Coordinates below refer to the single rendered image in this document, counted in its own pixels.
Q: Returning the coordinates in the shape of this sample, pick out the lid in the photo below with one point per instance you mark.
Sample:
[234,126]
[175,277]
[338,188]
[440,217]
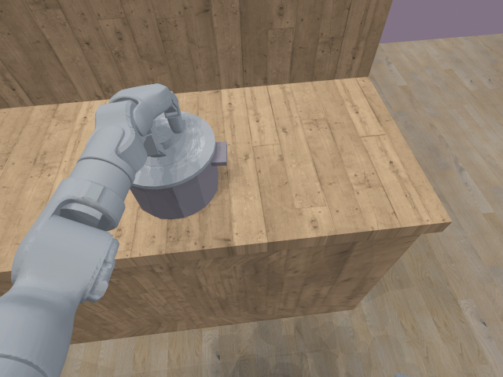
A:
[191,152]

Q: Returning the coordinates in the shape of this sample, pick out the robot left upper arm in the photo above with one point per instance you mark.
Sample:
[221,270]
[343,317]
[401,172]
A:
[68,263]

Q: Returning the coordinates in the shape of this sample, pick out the knob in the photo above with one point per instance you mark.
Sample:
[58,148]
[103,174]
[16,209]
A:
[165,136]

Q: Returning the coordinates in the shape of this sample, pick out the pot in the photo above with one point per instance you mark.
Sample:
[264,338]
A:
[185,199]

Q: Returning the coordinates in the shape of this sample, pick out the left robot forearm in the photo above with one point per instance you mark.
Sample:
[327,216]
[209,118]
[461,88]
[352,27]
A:
[95,191]

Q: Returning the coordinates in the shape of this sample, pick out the robot left hand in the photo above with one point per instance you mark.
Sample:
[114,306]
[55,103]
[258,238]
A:
[160,99]

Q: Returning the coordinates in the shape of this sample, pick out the table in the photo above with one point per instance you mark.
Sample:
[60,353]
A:
[321,194]

